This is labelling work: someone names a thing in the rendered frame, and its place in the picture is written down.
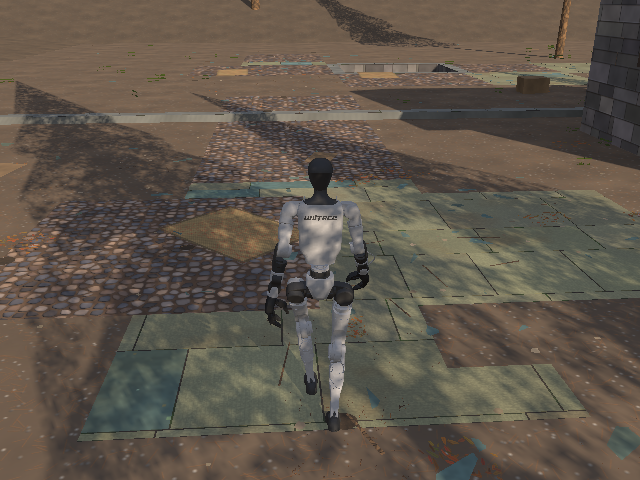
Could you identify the right robot forearm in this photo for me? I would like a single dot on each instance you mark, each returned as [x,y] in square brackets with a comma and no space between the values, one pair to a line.
[361,261]

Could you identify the robot thigh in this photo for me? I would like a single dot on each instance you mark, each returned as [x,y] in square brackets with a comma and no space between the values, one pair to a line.
[296,295]
[341,310]

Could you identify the left robot forearm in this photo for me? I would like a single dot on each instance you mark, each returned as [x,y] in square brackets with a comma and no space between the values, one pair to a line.
[277,274]

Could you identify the robot right hand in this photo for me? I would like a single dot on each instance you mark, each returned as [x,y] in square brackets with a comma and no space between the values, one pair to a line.
[355,275]

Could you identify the robot left thigh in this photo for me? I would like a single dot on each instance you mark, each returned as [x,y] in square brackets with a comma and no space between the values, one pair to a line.
[296,295]

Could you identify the robot left hand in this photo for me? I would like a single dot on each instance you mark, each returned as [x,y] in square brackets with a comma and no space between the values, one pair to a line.
[269,310]

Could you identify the robot right upper arm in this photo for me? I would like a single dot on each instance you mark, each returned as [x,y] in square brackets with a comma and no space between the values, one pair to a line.
[352,212]

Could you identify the robot right thigh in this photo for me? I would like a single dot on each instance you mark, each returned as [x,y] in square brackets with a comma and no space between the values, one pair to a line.
[341,310]

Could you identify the robot left upper arm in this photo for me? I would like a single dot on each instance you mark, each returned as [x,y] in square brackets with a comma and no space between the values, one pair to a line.
[288,212]

